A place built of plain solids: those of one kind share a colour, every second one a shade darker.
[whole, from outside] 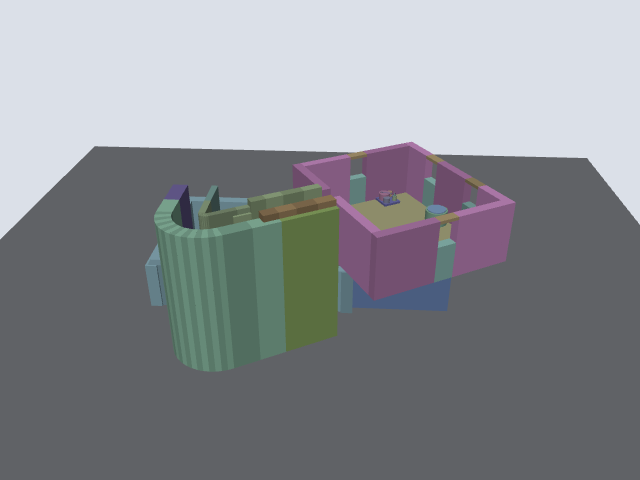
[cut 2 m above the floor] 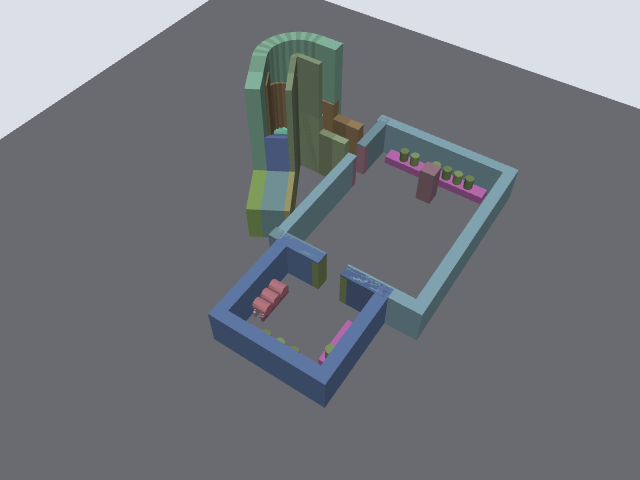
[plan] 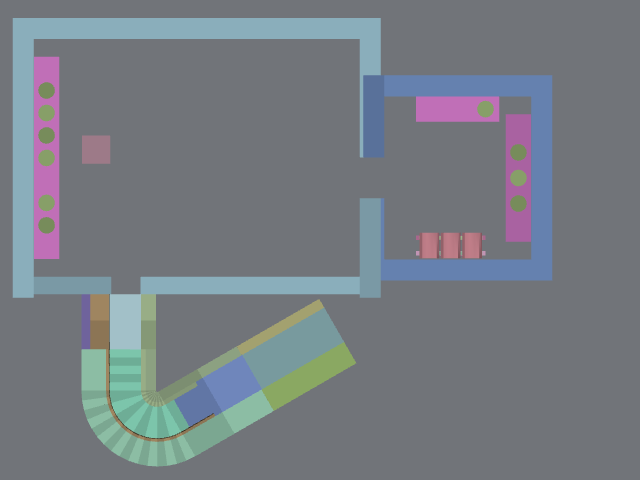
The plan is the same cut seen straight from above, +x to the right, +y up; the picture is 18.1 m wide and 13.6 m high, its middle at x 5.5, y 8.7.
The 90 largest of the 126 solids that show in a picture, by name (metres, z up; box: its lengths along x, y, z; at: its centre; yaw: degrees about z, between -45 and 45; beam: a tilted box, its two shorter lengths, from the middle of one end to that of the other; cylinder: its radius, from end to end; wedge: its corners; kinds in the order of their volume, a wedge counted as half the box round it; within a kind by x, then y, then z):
{
 "wall_chamber_1": {"box": [0.6, 7.93, 2.75], "at": [-2.91, 11.03, 1.07]},
 "wall_chamber_2": {"box": [2.69, 0.5, 2.75], "at": [-1.76, 7.41, 1.07]},
 "wall_chamber_3": {"box": [10.43, 0.6, 2.75], "at": [2.01, 14.69, 1.07]},
 "wall_chamber_4": {"box": [6.71, 0.5, 2.75], "at": [3.77, 7.41, 1.07]},
 "wall_chamber_5": {"box": [0.6, 2.82, 2.75], "at": [6.92, 8.47, 1.07]},
 "wall_chamber_6": {"box": [0.6, 3.96, 2.75], "at": [6.92, 13.01, 1.07]},
 "mass_rock_left_1": {"wedge": [[-1.26, 4.43, -0.3], [-1.26, 4.43, 6.93], [-1.26, 5.6, -0.3], [-1.26, 5.6, 6.93], [-0.56, 4.43, -0.3], [-0.56, 4.43, 6.93], [-0.56, 5.6, -0.3], [-0.56, 5.6, 6.93]]},
 "mass_rock_left_2": {"wedge": [[-1.26, 4.43, -0.3], [-1.26, 4.43, 6.93], [-1.24, 4.15, -0.3], [-1.24, 4.15, 6.93], [-0.56, 4.43, -0.3], [-0.56, 4.43, 6.93], [-0.55, 4.24, -0.3], [-0.55, 4.24, 6.93]]},
 "mass_rock_left_3": {"wedge": [[-1.24, 4.15, -0.3], [-1.24, 4.15, 6.93], [-1.19, 3.88, -0.3], [-1.19, 3.88, 6.93], [-0.55, 4.24, -0.3], [-0.55, 4.24, 6.93], [-0.51, 4.06, -0.3], [-0.51, 4.06, 6.93]]},
 "mass_rock_left_4": {"wedge": [[-1.19, 3.88, -0.3], [-1.19, 3.88, 6.93], [-1.1, 3.61, -0.3], [-1.1, 3.61, 6.93], [-0.51, 4.06, -0.3], [-0.51, 4.06, 6.93], [-0.45, 3.88, -0.3], [-0.45, 3.88, 6.93]]},
 "mass_rock_left_5": {"wedge": [[-1.1, 3.61, -0.3], [-1.1, 3.61, 6.93], [-0.97, 3.36, -0.3], [-0.97, 3.36, 6.93], [-0.45, 3.88, -0.3], [-0.45, 3.88, 6.93], [-0.36, 3.71, -0.3], [-0.36, 3.71, 6.93]]},
 "mass_rock_left_6": {"wedge": [[-0.97, 3.36, -0.3], [-0.97, 3.36, 6.93], [-0.81, 3.12, -0.3], [-0.81, 3.12, 6.93], [-0.36, 3.71, -0.3], [-0.36, 3.71, 6.93], [-0.26, 3.55, -0.3], [-0.26, 3.55, 6.93]]},
 "mass_rock_left_7": {"wedge": [[-0.81, 3.12, -0.3], [-0.81, 3.12, 6.93], [-0.63, 2.91, -0.3], [-0.63, 2.91, 6.93], [-0.26, 3.55, -0.3], [-0.26, 3.55, 6.93], [-0.14, 3.41, -0.3], [-0.14, 3.41, 6.93]]},
 "mass_rock_left_8": {"wedge": [[-0.63, 2.91, -0.3], [-0.63, 2.91, 6.93], [-0.42, 2.73, -0.3], [-0.42, 2.73, 6.93], [-0.14, 3.41, -0.3], [-0.14, 3.41, 6.93], [0.01, 3.28, -0.3], [0.01, 3.28, 6.93]]},
 "mass_rock_left_9": {"wedge": [[-0.42, 2.73, -0.3], [-0.42, 2.73, 6.93], [-0.18, 2.57, -0.3], [-0.18, 2.57, 6.93], [0.01, 3.28, -0.3], [0.01, 3.28, 6.93], [0.17, 3.18, -0.3], [0.17, 3.18, 6.93]]},
 "mass_rock_left_10": {"wedge": [[-0.18, 2.57, -0.3], [-0.18, 2.57, 6.93], [0.07, 2.45, -0.3], [0.07, 2.45, 6.93], [0.17, 3.18, -0.3], [0.17, 3.18, 6.93], [0.34, 3.09, -0.3], [0.34, 3.09, 6.93]]},
 "mass_rock_left_11": {"wedge": [[0.07, 2.45, -0.3], [0.07, 2.45, 6.93], [0.34, 2.36, -0.3], [0.34, 2.36, 6.93], [0.34, 3.09, -0.3], [0.34, 3.09, 6.93], [0.52, 3.03, -0.3], [0.52, 3.03, 6.93]]},
 "mass_rock_left_12": {"wedge": [[0.34, 2.36, -0.3], [0.34, 2.36, 6.93], [0.52, 3.03, -0.3], [0.52, 3.03, 6.93], [0.61, 2.3, -0.3], [0.61, 2.3, 6.93], [0.7, 3.0, -0.3], [0.7, 3.0, 6.93]]},
 "mass_rock_left_13": {"wedge": [[0.61, 2.3, -0.3], [0.61, 2.3, 6.93], [0.7, 3.0, -0.3], [0.7, 3.0, 6.93], [0.89, 2.28, -0.3], [0.89, 2.28, 6.93], [0.89, 2.98, -0.3], [0.89, 2.98, 6.93]]},
 "mass_rock_left_14": {"wedge": [[0.89, 2.28, -0.3], [0.89, 2.28, 6.93], [0.89, 2.98, -0.3], [0.89, 2.98, 6.93], [1.08, 3.0, -0.3], [1.08, 3.0, 6.93], [1.17, 2.3, -0.3], [1.17, 2.3, 6.93]]},
 "mass_rock_left_15": {"wedge": [[1.08, 3.0, -0.3], [1.08, 3.0, 6.93], [1.17, 2.3, -0.3], [1.17, 2.3, 6.93], [1.27, 3.03, -0.3], [1.27, 3.03, 6.93], [1.45, 2.36, -0.3], [1.45, 2.36, 6.93]]},
 "mass_rock_left_16": {"wedge": [[1.27, 3.03, -0.3], [1.27, 3.03, 6.93], [1.45, 2.36, -0.3], [1.45, 2.36, 6.93], [1.45, 3.09, -0.3], [1.45, 3.09, 6.93], [1.71, 2.45, -0.3], [1.71, 2.45, 6.93]]},
 "mass_rock_left_17": {"wedge": [[1.45, 3.09, -0.3], [1.45, 3.09, 6.93], [1.62, 3.18, -0.3], [1.62, 3.18, 6.93], [1.71, 2.45, -0.3], [1.71, 2.45, 6.93], [1.97, 2.57, -0.3], [1.97, 2.57, 6.93]]},
 "mass_rock_left_18": {"wedge": [[1.62, 3.18, -0.3], [1.62, 3.18, 6.93], [1.97, 2.57, -0.3], [1.97, 2.57, 6.93], [2.73, 3.82, -0.3], [2.73, 3.82, 6.93], [3.08, 3.21, -0.3], [3.08, 3.21, 6.93]]},
 "mass_rock_left_19": {"wedge": [[2.73, 3.82, -0.3], [2.73, 3.82, 6.93], [3.08, 3.21, -0.3], [3.08, 3.21, 6.93], [3.84, 4.46, -0.3], [3.84, 4.46, 6.93], [4.19, 3.86, -0.3], [4.19, 3.86, 6.93]]},
 "wall_yard_1": {"box": [0.45, 3.26, 3.0], "at": [5.08, 8.18, 5.58], "yaw": 30.0},
 "wall_yard_2": {"box": [3.02, 0.45, 3.0], "at": [5.49, 10.04, 5.58], "yaw": 30.0},
 "wall_yard_3": {"box": [0.45, 3.98, 3.0], "at": [7.3, 4.33, 5.58], "yaw": 30.0},
 "wall_yard_4": {"box": [3.02, 0.45, 3.0], "at": [8.92, 12.02, 5.58], "yaw": 30.0},
 "wall_yard_5": {"box": [3.02, 0.45, 3.0], "at": [9.3, 3.44, 5.58], "yaw": 30.0},
 "wall_yard_6": {"box": [0.45, 1.98, 3.0], "at": [10.41, 12.0, 5.58], "yaw": 30.0},
 "wall_yard_7": {"box": [0.45, 2.2, 3.0], "at": [11.93, 9.36, 5.58], "yaw": 30.0},
 "wall_yard_8": {"box": [3.02, 0.45, 3.0], "at": [12.73, 5.42, 5.58], "yaw": 30.0},
 "wall_yard_9": {"box": [0.45, 1.98, 3.0], "at": [13.46, 6.72, 5.58], "yaw": 30.0},
 "wall_side_chamber_1": {"box": [0.6, 2.33, 2.6], "at": [7.02, 8.72, 1.0]},
 "wall_side_chamber_2": {"box": [0.6, 2.33, 2.6], "at": [7.02, 12.2, 1.0]},
 "wall_side_chamber_3": {"box": [5.36, 0.6, 2.6], "at": [9.4, 7.85, 1.0]},
 "wall_side_chamber_4": {"box": [5.36, 0.6, 2.6], "at": [9.4, 13.07, 1.0]},
 "wall_side_chamber_5": {"box": [0.6, 5.82, 2.6], "at": [11.78, 10.46, 1.0]},
 "mass_rock_left_head_1": {"box": [2.7, 0.7, 7.23], "at": [5.19, 4.83, 3.32], "yaw": 30.0},
 "rock_left_1": {"wedge": [[-1.01, 4.43, -0.5], [-1.01, 4.43, 3.77], [-1.01, 5.6, -0.5], [-1.01, 5.6, 3.77], [-0.48, 4.43, 3.77], [-0.48, 5.6, 3.77], [-0.46, 5.6, -0.5], [-0.45, 4.43, -0.5]]},
 "rock_left_2": {"wedge": [[-1.01, 5.6, -0.5], [-1.01, 5.6, 2.85], [-1.01, 6.42, -0.5], [-1.01, 6.42, 2.85], [-0.48, 5.6, 2.85], [-0.48, 6.42, 2.85], [-0.46, 5.6, -0.5], [-0.46, 6.42, -0.5]]},
 "rock_left_3": {"wedge": [[-1.01, 6.42, -0.5], [-1.01, 6.42, 2.85], [-1.01, 7.16, -0.5], [-1.01, 7.16, 2.85], [-0.48, 6.42, 2.85], [-0.48, 7.16, 2.85], [-0.46, 6.42, -0.5], [-0.46, 7.16, -0.5]]},
 "rock_left_4": {"wedge": [[0.16, 2.68, 1.23], [0.16, 2.68, 4.68], [0.37, 3.17, 4.68], [0.37, 3.19, 1.23], [0.4, 2.6, 1.23], [0.4, 2.6, 4.68], [0.54, 3.11, 4.68], [0.54, 3.13, 1.23]]},
 "rock_left_5": {"wedge": [[0.4, 2.6, 1.33], [0.4, 2.6, 4.77], [0.54, 3.11, 4.77], [0.54, 3.13, 1.33], [0.64, 2.55, 1.33], [0.64, 2.55, 4.77], [0.71, 3.08, 4.77], [0.72, 3.1, 1.33]]},
 "rock_left_6": {"wedge": [[0.64, 2.55, 1.42], [0.64, 2.55, 4.86], [0.71, 3.07, 4.86], [0.72, 3.1, 1.42], [0.89, 2.53, 1.42], [0.89, 2.53, 4.86], [0.89, 3.06, 4.86], [0.89, 3.09, 1.42]]},
 "rock_left_7": {"wedge": [[0.89, 2.53, 1.51], [0.89, 2.53, 4.95], [0.89, 3.06, 4.95], [0.89, 3.08, 1.51], [1.07, 3.08, 4.95], [1.07, 3.1, 1.51], [1.14, 2.55, 1.51], [1.14, 2.55, 4.95]]},
 "rock_left_8": {"wedge": [[1.07, 3.07, 5.04], [1.07, 3.1, 1.6], [1.14, 2.55, 1.6], [1.14, 2.55, 5.04], [1.24, 3.13, 1.6], [1.25, 3.11, 5.04], [1.38, 2.6, 1.6], [1.38, 2.6, 5.04]]},
 "rock_left_9": {"wedge": [[1.24, 3.13, 1.69], [1.25, 3.11, 5.13], [1.38, 2.6, 1.69], [1.38, 2.6, 5.13], [1.41, 3.17, 5.13], [1.41, 3.19, 1.69], [1.62, 2.68, 1.69], [1.62, 2.68, 5.13]]},
 "rock_left_10": {"wedge": [[1.56, 3.27, 1.87], [1.58, 3.24, 6.05], [1.84, 2.79, 1.87], [1.84, 2.79, 6.05], [2.48, 3.8, 1.87], [2.5, 3.78, 6.05], [2.76, 3.32, 1.87], [2.76, 3.32, 6.05]]},
 "rock_left_11": {"wedge": [[3.18, 4.2, 3.33], [3.2, 4.18, 7.23], [3.46, 3.73, 3.33], [3.46, 3.73, 7.23], [3.78, 4.57, 3.33], [3.79, 4.55, 7.23], [4.06, 4.08, 3.33], [4.06, 4.08, 7.23]]},
 "rock_left_12": {"wedge": [[3.78, 4.56, 3.88], [3.79, 4.55, 7.23], [4.06, 4.09, 3.88], [4.06, 4.09, 7.23], [4.48, 4.98, 3.88], [4.49, 4.96, 7.23], [4.76, 4.5, 3.88], [4.76, 4.5, 7.23]]},
 "rock_left_13": {"wedge": [[4.48, 4.98, 3.88], [4.49, 4.96, 7.23], [4.76, 4.5, 3.88], [4.76, 4.5, 7.23], [5.34, 5.48, 3.88], [5.35, 5.46, 7.23], [5.62, 5.0, 3.88], [5.62, 5.0, 7.23]]},
 "rock_left_14": {"wedge": [[5.34, 5.48, 3.88], [5.35, 5.46, 7.23], [5.62, 5.0, 3.88], [5.62, 5.0, 7.23], [6.12, 5.93, 3.88], [6.13, 5.91, 7.23], [6.39, 5.45, 3.88], [6.39, 5.45, 7.23]]},
 "mass_under_head_1": {"box": [2.69, 1.14, 4.38], "at": [4.74, 5.63, 1.89], "yaw": 30.0},
 "floor_yard_1": {"box": [6.08, 7.17, 0.3], "at": [9.11, 7.73, 4.23], "yaw": 30.0},
 "fill_under_steps_1": {"wedge": [[1.05, 4.16, -0.3], [1.05, 4.16, 2.22], [1.62, 3.17, -0.3], [1.62, 3.17, 2.22], [2.17, 4.8, -0.3], [2.17, 4.8, 3.19], [2.74, 3.82, -0.3], [2.74, 3.82, 3.19]]},
 "fill_under_steps_2": {"wedge": [[2.17, 4.8, -0.3], [2.17, 4.8, 3.19], [2.74, 3.82, -0.3], [2.74, 3.82, 3.19], [3.29, 5.45, -0.3], [3.29, 5.45, 4.17], [3.86, 4.46, -0.3], [3.86, 4.46, 4.17]]},
 "rock_right_1": {"wedge": [[0.43, 4.43, -0.5], [0.43, 4.43, 3.77], [0.43, 5.6, -0.5], [0.43, 5.6, 3.77], [0.85, 4.43, -0.5], [0.85, 4.43, 3.77], [0.85, 5.6, -0.5], [0.85, 5.6, 3.77]]},
 "rock_right_2": {"wedge": [[0.43, 5.6, -0.5], [0.43, 5.6, 2.85], [0.43, 6.42, -0.5], [0.43, 6.42, 2.85], [0.85, 5.6, -0.5], [0.85, 5.6, 2.85], [0.85, 6.42, -0.5], [0.85, 6.42, 2.85]]},
 "rock_right_3": {"wedge": [[0.43, 6.42, -0.5], [0.43, 6.42, 2.85], [0.43, 7.16, -0.5], [0.43, 7.16, 2.85], [0.85, 6.42, -0.5], [0.85, 6.42, 2.85], [0.85, 7.16, -0.5], [0.85, 7.16, 2.85]]},
 "rock_right_4": {"wedge": [[0.91, 4.4, 1.87], [0.91, 4.4, 6.05], [1.12, 4.03, 1.87], [1.12, 4.03, 6.05], [1.83, 4.93, 1.87], [1.83, 4.93, 6.05], [2.04, 4.57, 1.87], [2.04, 4.57, 6.05]]},
 "rock_right_5": {"wedge": [[1.83, 4.93, 2.7], [1.83, 4.93, 6.68], [2.04, 4.57, 2.7], [2.04, 4.57, 6.68], [2.53, 5.33, 2.7], [2.53, 5.33, 6.68], [2.74, 4.97, 2.7], [2.74, 4.97, 6.68]]},
 "rock_right_6": {"wedge": [[2.53, 5.33, 3.33], [2.53, 5.33, 7.23], [2.74, 4.97, 3.33], [2.74, 4.97, 7.23], [3.13, 5.68, 3.33], [3.13, 5.68, 7.23], [3.35, 5.32, 3.33], [3.35, 5.32, 7.23]]},
 "rock_right_7": {"wedge": [[3.13, 5.68, 3.88], [3.13, 5.68, 7.23], [3.35, 5.32, 3.88], [3.35, 5.32, 7.23], [3.84, 6.09, 3.88], [3.84, 6.09, 7.23], [4.05, 5.73, 3.88], [4.05, 5.73, 7.23]]},
 "rock_right_8": {"wedge": [[3.84, 6.09, 3.88], [3.84, 6.09, 7.23], [4.05, 5.73, 3.88], [4.05, 5.73, 7.23], [4.7, 6.59, 3.88], [4.7, 6.59, 7.23], [4.91, 6.22, 3.88], [4.91, 6.22, 7.23]]},
 "rock_right_9": {"wedge": [[4.7, 6.59, 3.88], [4.7, 6.59, 7.23], [4.91, 6.22, 3.88], [4.91, 6.22, 7.23], [5.48, 7.04, 3.88], [5.48, 7.04, 7.23], [5.69, 6.67, 3.88], [5.69, 6.67, 7.23]]},
 "mass_rock_right_1": {"wedge": [[0.56, 4.43, -0.3], [0.56, 4.43, 6.93], [0.56, 5.6, -0.3], [0.56, 5.6, 6.93], [0.85, 4.43, -0.3], [0.85, 4.43, 6.93], [0.85, 5.6, -0.3], [0.85, 5.6, 6.93]]},
 "mass_rock_right_2": {"wedge": [[0.91, 4.4, -0.3], [0.91, 4.4, 6.93], [1.06, 4.15, -0.3], [1.06, 4.15, 6.93], [2.02, 5.04, -0.3], [2.02, 5.04, 6.93], [2.17, 4.79, -0.3], [2.17, 4.79, 6.93]]},
 "mass_rock_right_3": {"wedge": [[2.02, 5.04, -0.3], [2.02, 5.04, 6.93], [2.17, 4.79, -0.3], [2.17, 4.79, 6.93], [3.13, 5.68, -0.3], [3.13, 5.68, 6.93], [3.28, 5.43, -0.3], [3.28, 5.43, 6.93]]},
 "mass_rock_left_foot_1": {"box": [0.7, 1.56, 7.23], "at": [-0.91, 6.38, 3.32]},
 "mass_rock_right_head_1": {"box": [2.7, 0.29, 7.23], "at": [4.38, 6.23, 3.32], "yaw": 30.0},
 "bench_1": {"box": [0.72, 5.73, 0.51], "at": [-2.25, 11.03, 0.2]},
 "bench_2": {"box": [2.36, 0.72, 0.5], "at": [9.4, 12.41, 0.2]},
 "bench_3": {"box": [0.72, 3.62, 0.51], "at": [11.12, 10.46, 0.21]},
 "mass_rock_right_foot_1": {"box": [0.29, 1.56, 7.23], "at": [0.71, 6.38, 3.32]},
 "wall_yard_under_light_1": {"box": [0.95, 0.45, 1.75], "at": [7.2, 11.03, 4.96], "yaw": 30.0},
 "wall_yard_under_light_2": {"box": [0.95, 0.45, 1.75], "at": [11.01, 4.43, 4.96], "yaw": 30.0},
 "wall_yard_under_light_3": {"box": [0.45, 0.95, 1.75], "at": [11.15, 10.73, 4.96], "yaw": 30.0},
 "wall_yard_under_light_4": {"box": [0.45, 0.95, 1.75], "at": [12.72, 7.99, 4.96], "yaw": 30.0},
 "pillar_1": {"box": [0.8, 0.8, 2.5], "at": [-0.84, 11.26, 1.2]},
 "floor_lower_1": {"box": [1.68, 1.92, 0.4], "at": [0.0, 6.2, -0.2]},
 "jamb_side_mouth_1": {"box": [0.7, 0.35, 1.95], "at": [6.97, 9.71, 0.93]},
 "jamb_side_mouth_2": {"box": [0.7, 0.35, 1.95], "at": [6.97, 11.21, 0.93]},
 "jamb_chamber_mouth_1": {"box": [0.35, 0.5, 1.97], "at": [-0.59, 7.41, 0.94]},
 "jamb_chamber_mouth_2": {"box": [0.35, 0.5, 1.97], "at": [0.59, 7.41, 0.94]},
 "tread_1": {"wedge": [[-0.37, 3.7, 0.92], [-0.37, 3.7, 1.4], [-0.09, 3.35, 0.92], [-0.09, 3.35, 1.4], [0.61, 4.27, 0.92], [0.61, 4.27, 1.4], [0.68, 4.2, 0.92], [0.68, 4.2, 1.4]]},
 "tread_2": {"wedge": [[-0.14, 3.4, 1.1], [-0.14, 3.4, 1.57], [0.22, 3.13, 1.1], [0.22, 3.13, 1.57], [0.66, 4.21, 1.1], [0.66, 4.21, 1.57], [0.74, 4.15, 1.1], [0.74, 4.15, 1.57]]},
 "tread_3": {"wedge": [[1.05, 4.16, 1.97], [1.05, 4.16, 2.45], [1.29, 4.29, 1.97], [1.29, 4.29, 2.46], [1.62, 3.17, 1.97], [1.62, 3.17, 2.45], [1.86, 3.31, 1.97], [1.86, 3.31, 2.45]]},
 "well_kerb_yard_1": {"cylinder": 0.55, "from": [11.22, 8.98, 4.38], "to": [11.22, 8.98, 5.09]}
}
